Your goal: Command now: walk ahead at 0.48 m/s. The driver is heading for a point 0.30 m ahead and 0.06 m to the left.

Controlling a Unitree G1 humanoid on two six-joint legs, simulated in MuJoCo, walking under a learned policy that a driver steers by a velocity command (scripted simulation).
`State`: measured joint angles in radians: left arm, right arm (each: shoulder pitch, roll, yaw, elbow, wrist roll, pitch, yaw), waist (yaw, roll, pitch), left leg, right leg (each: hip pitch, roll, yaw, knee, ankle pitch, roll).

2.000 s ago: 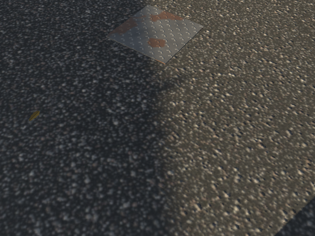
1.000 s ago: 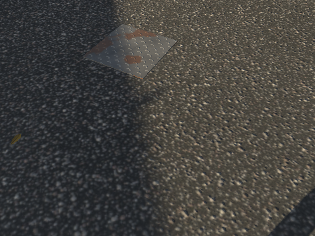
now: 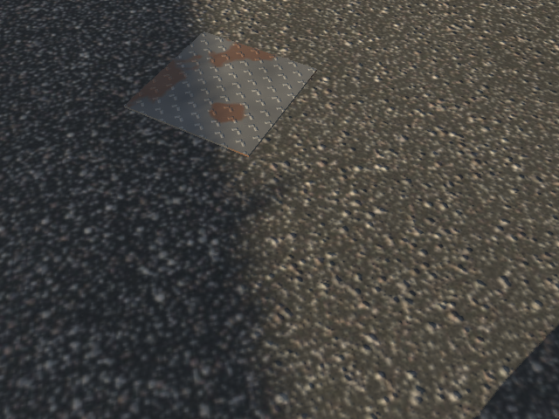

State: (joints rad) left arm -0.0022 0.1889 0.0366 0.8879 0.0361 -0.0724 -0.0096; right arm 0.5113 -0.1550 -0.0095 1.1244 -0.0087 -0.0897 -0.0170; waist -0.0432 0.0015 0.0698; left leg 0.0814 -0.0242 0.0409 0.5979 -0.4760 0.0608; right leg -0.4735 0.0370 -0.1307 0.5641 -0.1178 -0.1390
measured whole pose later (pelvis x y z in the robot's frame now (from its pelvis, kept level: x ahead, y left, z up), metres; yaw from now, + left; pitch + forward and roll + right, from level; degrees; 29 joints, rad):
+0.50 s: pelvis +0.23 +0.01 +0.01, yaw -1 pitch -1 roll -1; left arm 0.38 0.15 0.00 1.10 0.00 -0.07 0.03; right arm 0.14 -0.15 -0.02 0.99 -0.03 -0.07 -0.02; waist 0.03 -0.01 0.08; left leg -0.37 -0.02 0.09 0.52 -0.12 0.09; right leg -0.10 0.06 -0.08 0.64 -0.47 -0.07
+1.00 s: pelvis +0.28 -0.01 +0.03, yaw -1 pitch -2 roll +0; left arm 0.34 0.12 -0.01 1.14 0.01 -0.02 0.04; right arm 0.28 -0.15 -0.01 1.11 -0.01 -0.01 -0.03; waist -0.02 0.01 0.02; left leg -0.23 -0.02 0.07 0.39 -0.14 0.05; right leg -0.13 0.01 -0.01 0.41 -0.25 -0.01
